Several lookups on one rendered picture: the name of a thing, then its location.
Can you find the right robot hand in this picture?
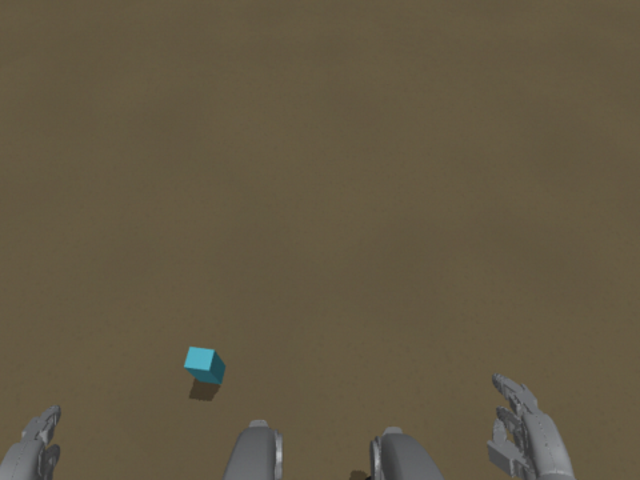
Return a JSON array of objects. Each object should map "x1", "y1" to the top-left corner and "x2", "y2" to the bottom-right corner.
[{"x1": 487, "y1": 373, "x2": 575, "y2": 480}]

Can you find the left robot hand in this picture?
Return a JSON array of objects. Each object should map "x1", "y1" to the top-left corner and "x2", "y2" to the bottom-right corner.
[{"x1": 0, "y1": 405, "x2": 61, "y2": 480}]

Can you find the carton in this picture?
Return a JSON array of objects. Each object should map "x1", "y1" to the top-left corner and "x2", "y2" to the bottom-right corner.
[{"x1": 184, "y1": 347, "x2": 226, "y2": 384}]

